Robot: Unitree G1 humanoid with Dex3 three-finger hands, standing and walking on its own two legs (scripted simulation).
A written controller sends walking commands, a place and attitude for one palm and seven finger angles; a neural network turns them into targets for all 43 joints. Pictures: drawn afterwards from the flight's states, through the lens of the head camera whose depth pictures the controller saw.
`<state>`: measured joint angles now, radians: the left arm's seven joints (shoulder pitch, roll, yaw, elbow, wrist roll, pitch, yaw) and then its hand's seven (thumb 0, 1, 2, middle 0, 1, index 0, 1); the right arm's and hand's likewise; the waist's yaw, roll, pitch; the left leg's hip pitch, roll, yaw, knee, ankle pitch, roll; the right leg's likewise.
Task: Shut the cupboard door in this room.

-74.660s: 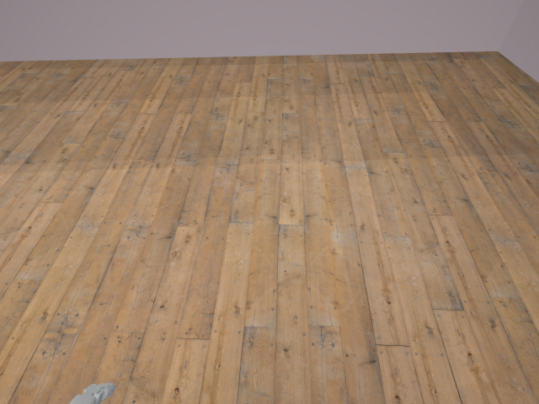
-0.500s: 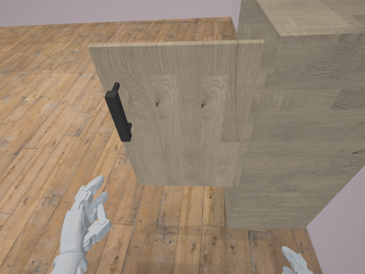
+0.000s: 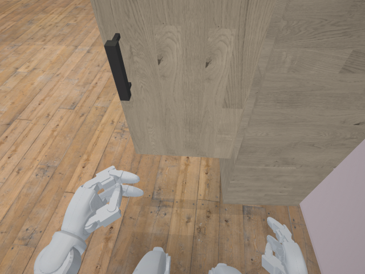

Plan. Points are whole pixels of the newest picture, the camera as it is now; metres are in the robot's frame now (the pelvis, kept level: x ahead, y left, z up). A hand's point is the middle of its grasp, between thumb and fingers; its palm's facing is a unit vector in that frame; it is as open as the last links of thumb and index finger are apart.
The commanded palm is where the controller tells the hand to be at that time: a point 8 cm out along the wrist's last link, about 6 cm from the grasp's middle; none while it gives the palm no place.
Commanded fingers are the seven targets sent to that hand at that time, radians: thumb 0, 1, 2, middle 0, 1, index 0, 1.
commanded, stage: raise the hand and make a fist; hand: left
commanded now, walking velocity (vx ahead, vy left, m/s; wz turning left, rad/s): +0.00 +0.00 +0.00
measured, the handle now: (121, 68) +0.56 +0.19 +0.15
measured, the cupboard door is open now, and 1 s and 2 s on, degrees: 88 88 88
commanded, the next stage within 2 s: bring the fist close to the handle in 1.20 s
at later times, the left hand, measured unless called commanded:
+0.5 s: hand (67, 188) +0.24 +0.22 +0.13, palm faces +0.04 -1.00 -0.04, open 3.1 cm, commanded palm +0.22 +0.26 +0.12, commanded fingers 0.00 0.90 0.90 -1.30 -1.50 -1.30 -1.50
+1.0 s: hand (77, 177) +0.26 +0.20 +0.14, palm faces -0.06 -1.00 -0.02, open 3.1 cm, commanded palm +0.23 +0.26 +0.15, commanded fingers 0.00 0.90 0.90 -1.30 -1.50 -1.30 -1.50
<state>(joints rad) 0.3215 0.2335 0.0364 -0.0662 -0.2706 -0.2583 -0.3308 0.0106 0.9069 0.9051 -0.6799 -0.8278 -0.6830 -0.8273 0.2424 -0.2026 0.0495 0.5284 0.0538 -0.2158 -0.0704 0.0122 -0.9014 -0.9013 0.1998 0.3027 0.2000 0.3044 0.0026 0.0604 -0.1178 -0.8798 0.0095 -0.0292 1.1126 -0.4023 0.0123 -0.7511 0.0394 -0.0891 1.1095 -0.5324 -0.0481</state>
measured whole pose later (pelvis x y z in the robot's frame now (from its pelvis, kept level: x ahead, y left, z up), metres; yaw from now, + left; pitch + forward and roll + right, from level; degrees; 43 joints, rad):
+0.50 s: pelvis +0.02 +0.03 +0.03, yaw +0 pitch +7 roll -3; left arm 0.42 0.26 0.14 -0.20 -0.28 -0.26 -0.16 0.02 0.90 0.90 -1.15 -1.33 -1.14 -1.33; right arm 0.25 -0.22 0.04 0.51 0.04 -0.25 -0.07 0.01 -0.90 -0.90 0.20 0.30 0.20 0.30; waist 0.01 0.04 -0.10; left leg -0.69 -0.01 0.01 0.94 -0.37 0.06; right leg -0.55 0.02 -0.05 0.91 -0.47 0.00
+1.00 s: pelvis +0.03 +0.02 +0.05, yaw +1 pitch +4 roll -2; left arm 0.31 0.26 0.15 -0.09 -0.31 -0.10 -0.29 0.01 0.91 0.90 -1.30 -1.50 -1.30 -1.50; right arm 0.28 -0.26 0.06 0.57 0.06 -0.25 -0.07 0.01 -0.90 -0.90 0.20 0.30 0.20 0.30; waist 0.02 0.07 -0.06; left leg -0.54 -0.02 0.00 0.78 -0.31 0.04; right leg -0.41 0.01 -0.06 0.76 -0.41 -0.01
